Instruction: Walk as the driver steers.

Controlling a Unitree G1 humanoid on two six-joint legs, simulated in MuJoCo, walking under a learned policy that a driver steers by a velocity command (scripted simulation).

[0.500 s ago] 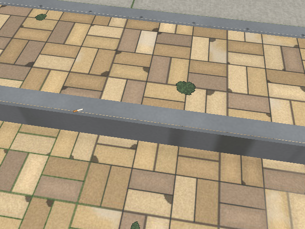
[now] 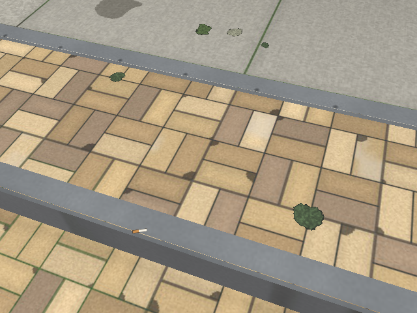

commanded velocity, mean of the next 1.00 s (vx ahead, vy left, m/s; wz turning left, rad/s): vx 0.32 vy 0.00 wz -0.16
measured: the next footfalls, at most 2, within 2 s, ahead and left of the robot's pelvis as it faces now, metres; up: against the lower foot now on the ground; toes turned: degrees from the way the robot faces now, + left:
left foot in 0.42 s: +0.37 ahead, +0.09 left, +0.00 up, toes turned +5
right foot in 0.96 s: +0.32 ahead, -0.08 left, +0.00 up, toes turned -19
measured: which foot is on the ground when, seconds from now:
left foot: up 0.00-0.40, down 0.42-0.96, up 0.98-1.00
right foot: down 0.00-0.44, up 0.46-0.94, down 0.96-1.00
